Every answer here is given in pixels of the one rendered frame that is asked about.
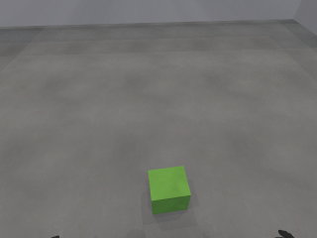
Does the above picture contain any carton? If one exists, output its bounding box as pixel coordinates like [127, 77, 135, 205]
[148, 166, 191, 215]

